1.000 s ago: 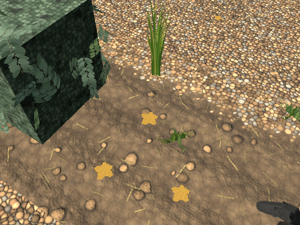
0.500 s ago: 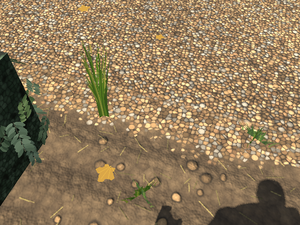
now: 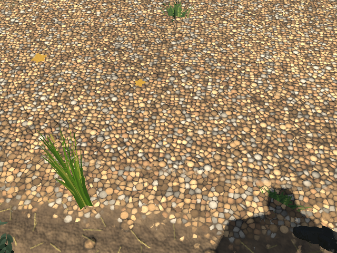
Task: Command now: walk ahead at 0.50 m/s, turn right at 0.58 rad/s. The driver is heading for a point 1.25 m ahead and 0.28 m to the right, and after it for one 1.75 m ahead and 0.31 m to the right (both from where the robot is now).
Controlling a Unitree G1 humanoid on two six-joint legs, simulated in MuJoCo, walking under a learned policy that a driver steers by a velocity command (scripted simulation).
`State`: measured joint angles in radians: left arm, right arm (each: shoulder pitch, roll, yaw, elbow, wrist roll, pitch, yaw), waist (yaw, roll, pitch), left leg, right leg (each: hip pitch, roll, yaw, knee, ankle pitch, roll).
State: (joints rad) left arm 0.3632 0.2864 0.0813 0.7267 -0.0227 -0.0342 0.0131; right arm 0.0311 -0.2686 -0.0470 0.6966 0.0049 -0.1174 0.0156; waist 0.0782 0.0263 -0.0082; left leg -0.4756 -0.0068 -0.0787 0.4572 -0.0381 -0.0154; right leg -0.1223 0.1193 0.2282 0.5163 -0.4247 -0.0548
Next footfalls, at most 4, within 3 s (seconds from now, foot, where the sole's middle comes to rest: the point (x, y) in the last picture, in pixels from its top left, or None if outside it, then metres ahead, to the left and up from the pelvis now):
0.54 right None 0.40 -0.18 -0.76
1.04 left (219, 192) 0.75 -0.11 -0.76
1.56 right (298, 170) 0.88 -0.47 -0.76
2.10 left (260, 110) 1.24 -0.34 -0.76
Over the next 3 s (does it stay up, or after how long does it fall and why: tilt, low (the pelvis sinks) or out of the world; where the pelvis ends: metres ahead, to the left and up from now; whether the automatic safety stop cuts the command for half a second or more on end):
stays up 1.54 -0.43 0.01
